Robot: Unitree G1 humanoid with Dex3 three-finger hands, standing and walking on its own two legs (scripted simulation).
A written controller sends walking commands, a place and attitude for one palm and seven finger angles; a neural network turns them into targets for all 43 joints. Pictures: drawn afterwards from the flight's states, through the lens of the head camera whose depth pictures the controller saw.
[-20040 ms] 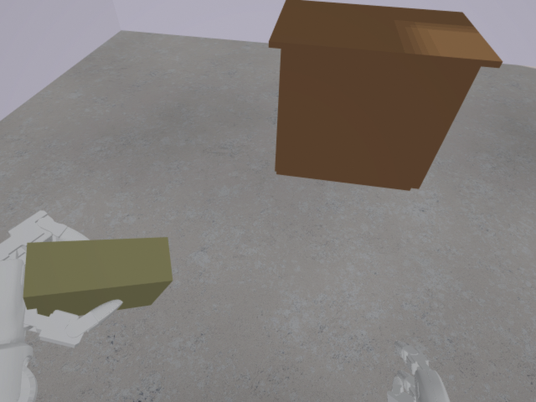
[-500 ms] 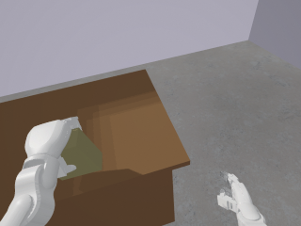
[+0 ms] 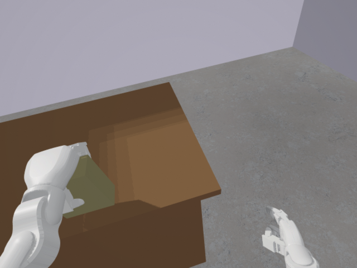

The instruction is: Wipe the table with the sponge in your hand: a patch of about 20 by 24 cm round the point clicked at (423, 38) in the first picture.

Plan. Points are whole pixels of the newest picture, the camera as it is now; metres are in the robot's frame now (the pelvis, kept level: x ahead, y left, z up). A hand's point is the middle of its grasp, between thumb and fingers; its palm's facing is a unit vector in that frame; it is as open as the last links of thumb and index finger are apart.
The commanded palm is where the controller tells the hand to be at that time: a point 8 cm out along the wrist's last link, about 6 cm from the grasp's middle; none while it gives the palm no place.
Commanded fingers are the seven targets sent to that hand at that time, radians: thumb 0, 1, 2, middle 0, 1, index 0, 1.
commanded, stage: lower the sponge onto the table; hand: left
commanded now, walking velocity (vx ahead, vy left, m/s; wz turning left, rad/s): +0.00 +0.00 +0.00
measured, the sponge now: (82, 193) +0.23 +0.27 +0.08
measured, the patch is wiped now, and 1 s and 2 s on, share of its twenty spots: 0.00 0.00 0.25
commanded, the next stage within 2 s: wipe forward along the first lane in 0.72 s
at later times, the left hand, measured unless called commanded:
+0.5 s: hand (70, 187) +0.22 +0.28 +0.11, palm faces +0.04 -0.10 -0.99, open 9.5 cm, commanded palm +0.20 +0.28 +0.18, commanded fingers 0.00 0.10 1.30 -1.20 -1.60 -1.20 -1.60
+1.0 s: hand (72, 183) +0.23 +0.28 +0.10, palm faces +0.04 -0.08 -1.00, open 9.6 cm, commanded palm +0.22 +0.29 +0.16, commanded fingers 0.00 0.10 1.30 -1.20 -1.60 -1.20 -1.60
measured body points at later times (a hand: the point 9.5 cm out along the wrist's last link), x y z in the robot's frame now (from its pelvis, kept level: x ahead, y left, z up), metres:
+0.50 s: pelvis +0.01 +0.00 +0.00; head -0.01 -0.05 +0.45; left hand +0.21 +0.28 +0.16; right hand +0.25 -0.20 -0.09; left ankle +0.00 +0.12 -0.74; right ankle +0.02 -0.09 -0.74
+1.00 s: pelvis +0.01 +0.01 +0.00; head +0.00 -0.04 +0.45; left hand +0.23 +0.28 +0.16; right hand +0.26 -0.19 -0.09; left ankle +0.00 +0.12 -0.74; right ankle +0.02 -0.09 -0.74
